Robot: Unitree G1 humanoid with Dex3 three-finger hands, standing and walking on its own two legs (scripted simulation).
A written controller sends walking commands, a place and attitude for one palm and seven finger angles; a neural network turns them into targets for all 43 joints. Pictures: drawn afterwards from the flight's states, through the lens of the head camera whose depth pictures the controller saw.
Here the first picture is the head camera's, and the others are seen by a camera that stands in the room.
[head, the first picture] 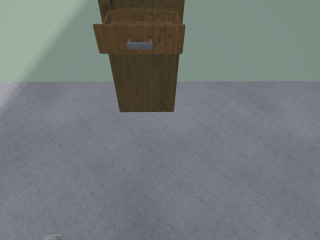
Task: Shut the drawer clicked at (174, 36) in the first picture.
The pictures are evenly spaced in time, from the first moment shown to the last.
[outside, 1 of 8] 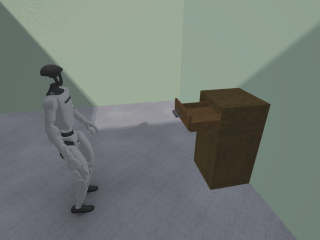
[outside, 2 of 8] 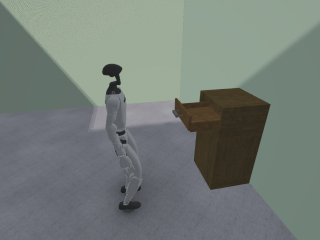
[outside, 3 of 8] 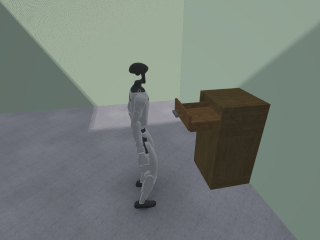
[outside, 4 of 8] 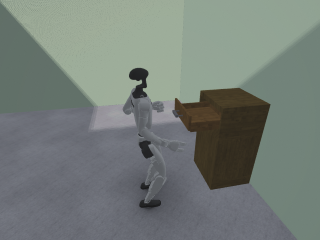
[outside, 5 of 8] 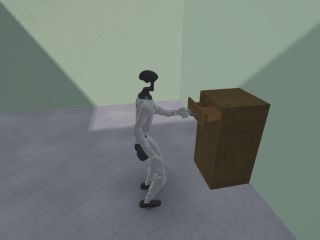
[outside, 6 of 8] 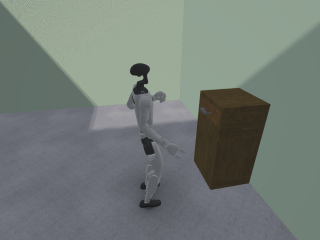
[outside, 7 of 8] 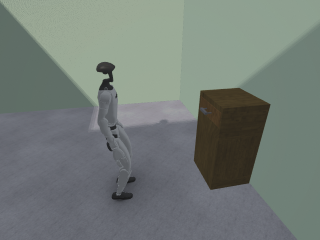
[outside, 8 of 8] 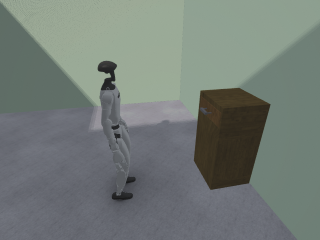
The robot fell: no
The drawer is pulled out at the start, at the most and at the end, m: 0.28 0.28 0.00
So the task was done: yes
